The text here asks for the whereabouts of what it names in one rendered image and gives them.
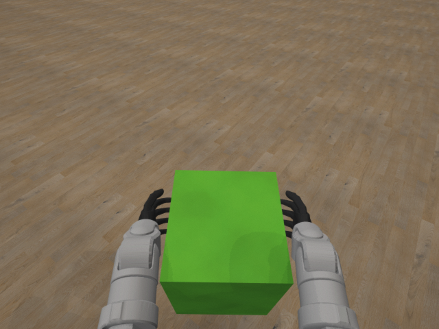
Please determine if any robot left forearm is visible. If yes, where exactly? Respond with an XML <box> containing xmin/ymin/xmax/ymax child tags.
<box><xmin>97</xmin><ymin>219</ymin><xmax>161</xmax><ymax>329</ymax></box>

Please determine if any left robot hand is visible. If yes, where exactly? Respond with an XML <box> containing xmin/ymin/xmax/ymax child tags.
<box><xmin>139</xmin><ymin>189</ymin><xmax>171</xmax><ymax>235</ymax></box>

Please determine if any carton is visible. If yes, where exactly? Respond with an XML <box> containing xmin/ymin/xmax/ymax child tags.
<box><xmin>160</xmin><ymin>170</ymin><xmax>294</xmax><ymax>315</ymax></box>

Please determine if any right robot hand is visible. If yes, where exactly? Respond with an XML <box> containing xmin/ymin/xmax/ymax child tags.
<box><xmin>280</xmin><ymin>191</ymin><xmax>311</xmax><ymax>238</ymax></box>

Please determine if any robot right forearm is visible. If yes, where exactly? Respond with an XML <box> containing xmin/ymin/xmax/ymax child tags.
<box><xmin>292</xmin><ymin>222</ymin><xmax>359</xmax><ymax>329</ymax></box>

